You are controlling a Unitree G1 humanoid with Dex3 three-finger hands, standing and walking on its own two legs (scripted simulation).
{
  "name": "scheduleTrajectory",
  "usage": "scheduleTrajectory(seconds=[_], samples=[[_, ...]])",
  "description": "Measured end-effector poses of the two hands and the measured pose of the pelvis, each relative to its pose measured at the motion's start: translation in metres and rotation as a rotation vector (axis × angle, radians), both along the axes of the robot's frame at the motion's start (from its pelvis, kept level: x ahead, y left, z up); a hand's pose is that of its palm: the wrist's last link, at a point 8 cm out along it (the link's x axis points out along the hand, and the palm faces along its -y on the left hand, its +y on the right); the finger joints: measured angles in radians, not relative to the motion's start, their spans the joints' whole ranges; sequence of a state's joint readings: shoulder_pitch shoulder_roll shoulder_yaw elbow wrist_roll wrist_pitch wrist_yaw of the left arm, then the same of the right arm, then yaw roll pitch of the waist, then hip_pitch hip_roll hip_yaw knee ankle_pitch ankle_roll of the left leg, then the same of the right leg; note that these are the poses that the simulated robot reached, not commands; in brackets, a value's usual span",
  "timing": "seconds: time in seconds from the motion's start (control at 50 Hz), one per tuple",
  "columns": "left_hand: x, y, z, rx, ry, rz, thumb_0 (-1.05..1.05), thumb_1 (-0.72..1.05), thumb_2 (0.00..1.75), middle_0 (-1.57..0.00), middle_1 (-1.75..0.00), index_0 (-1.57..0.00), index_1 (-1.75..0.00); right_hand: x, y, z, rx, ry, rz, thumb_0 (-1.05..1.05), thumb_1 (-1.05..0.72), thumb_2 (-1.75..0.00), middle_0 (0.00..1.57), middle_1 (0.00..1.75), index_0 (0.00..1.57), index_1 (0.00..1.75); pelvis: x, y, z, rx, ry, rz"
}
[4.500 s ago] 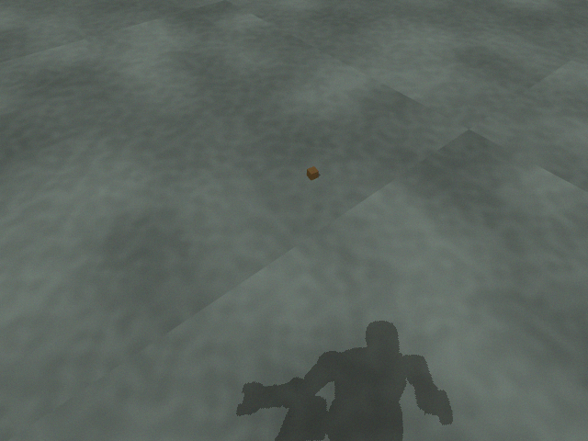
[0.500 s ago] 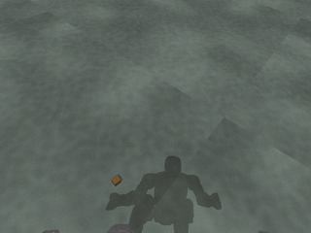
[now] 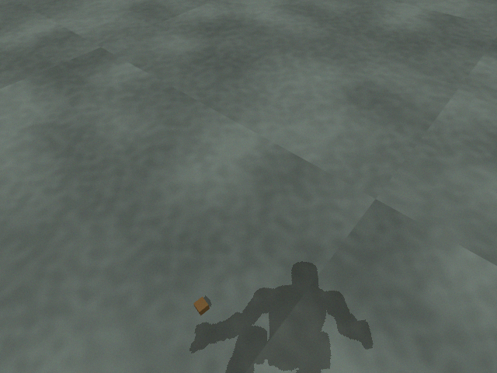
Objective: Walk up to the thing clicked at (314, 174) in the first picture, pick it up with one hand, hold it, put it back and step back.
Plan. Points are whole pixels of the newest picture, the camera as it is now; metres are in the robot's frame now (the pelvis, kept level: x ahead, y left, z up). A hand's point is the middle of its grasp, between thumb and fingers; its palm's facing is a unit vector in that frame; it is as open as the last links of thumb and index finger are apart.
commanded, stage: walk up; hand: left
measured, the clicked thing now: (201, 306) +0.46 +0.24 -0.76
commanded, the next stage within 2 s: stand in 1.00 s
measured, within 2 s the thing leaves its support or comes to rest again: neither
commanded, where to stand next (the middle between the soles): +0.05 +0.01 m, yaw -1 degrees
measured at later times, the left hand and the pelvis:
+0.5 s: hand out of the picture +0.11 +0.26 -0.15, palm faces -0.03 -0.95 -0.32, open 7.4 cm; pelvis +0.01 +0.01 +0.00, yaw -1 degrees
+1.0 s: hand out of the picture +0.08 +0.26 -0.16, palm faces +0.00 -0.95 -0.32, open 7.4 cm; pelvis +0.01 +0.01 +0.00, yaw +0 degrees
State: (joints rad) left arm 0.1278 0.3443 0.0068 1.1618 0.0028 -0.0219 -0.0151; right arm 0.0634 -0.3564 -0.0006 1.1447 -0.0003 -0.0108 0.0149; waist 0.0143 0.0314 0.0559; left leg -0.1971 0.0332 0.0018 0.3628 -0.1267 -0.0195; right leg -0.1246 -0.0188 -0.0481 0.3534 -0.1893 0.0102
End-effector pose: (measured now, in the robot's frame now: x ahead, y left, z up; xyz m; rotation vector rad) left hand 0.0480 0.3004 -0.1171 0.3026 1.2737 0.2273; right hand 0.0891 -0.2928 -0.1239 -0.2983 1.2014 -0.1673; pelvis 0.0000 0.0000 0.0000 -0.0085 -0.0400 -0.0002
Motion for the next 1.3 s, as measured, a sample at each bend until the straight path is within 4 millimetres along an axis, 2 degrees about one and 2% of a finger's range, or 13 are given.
scheduleTrajectory(seconds=[0.18, 0.34, 0.46, 0.7, 0.84, 1.06, 1.3], samples=[[0.047, -0.008, -0.003, -0.033, -0.065, -0.046, 0.01, 0.90, 0.90, -0.21, -0.30, -0.20, -0.30, -0.021, -0.006, 0.006, -0.034, 0.050, -0.053, 0.00, -0.90, -0.90, 0.20, 0.30, 0.20, 0.30, 0.007, 0.002, 0.002, 0.001, 0.003, -0.007], [0.065, -0.006, -0.002, -0.038, -0.085, -0.066, 0.00, 0.90, 0.90, -0.21, -0.30, -0.20, -0.30, -0.022, -0.002, 0.008, -0.037, 0.043, -0.064, 0.00, -0.90, -0.90, 0.20, 0.30, 0.20, 0.30, 0.010, 0.006, 0.002, 0.002, 0.006, -0.012], [0.061, 0.000, -0.001, -0.031, -0.075, -0.059, 0.00, 0.90, 0.90, -0.21, -0.30, -0.20, -0.30, -0.017, 0.005, 0.007, -0.028, 0.031, -0.055, 0.00, -0.90, -0.90, 0.20, 0.30, 0.20, 0.30, 0.010, 0.009, 0.002, 0.004, 0.007, -0.012], [0.032, 0.008, -0.003, -0.019, -0.014, -0.020, 0.01, 0.90, 0.90, -0.21, -0.30, -0.20, -0.30, -0.004, 0.012, 0.005, -0.013, 0.023, -0.028, 0.00, -0.90, -0.90, 0.20, 0.30, 0.21, 0.30, 0.012, 0.011, 0.003, 0.004, 0.009, -0.004], [0.023, 0.007, -0.005, -0.022, 0.004, -0.008, 0.01, 0.90, 0.90, -0.21, -0.30, -0.20, -0.30, 0.003, 0.012, 0.006, -0.015, 0.015, -0.019, 0.00, -0.90, -0.90, 0.20, 0.30, 0.21, 0.30, 0.013, 0.011, 0.003, 0.004, 0.008, -0.002], [0.025, 0.004, -0.004, -0.021, -0.003, -0.015, 0.01, 0.90, 0.90, -0.21, -0.30, -0.20, -0.30, 0.007, 0.009, 0.008, -0.020, 0.008, -0.016, 0.00, -0.90, -0.90, 0.20, 0.30, 0.21, 0.30, 0.016, 0.010, 0.003, 0.006, 0.010, 0.000], [0.037, 0.005, -0.001, -0.004, -0.014, -0.029, 0.01, 0.90, 0.90, -0.21, -0.30, -0.20, -0.30, 0.003, 0.004, 0.004, -0.019, 0.034, -0.027, 0.00, -0.90, -0.90, 0.20, 0.30, 0.21, 0.30, 0.025, 0.007, 0.002, 0.008, 0.015, 0.001]])
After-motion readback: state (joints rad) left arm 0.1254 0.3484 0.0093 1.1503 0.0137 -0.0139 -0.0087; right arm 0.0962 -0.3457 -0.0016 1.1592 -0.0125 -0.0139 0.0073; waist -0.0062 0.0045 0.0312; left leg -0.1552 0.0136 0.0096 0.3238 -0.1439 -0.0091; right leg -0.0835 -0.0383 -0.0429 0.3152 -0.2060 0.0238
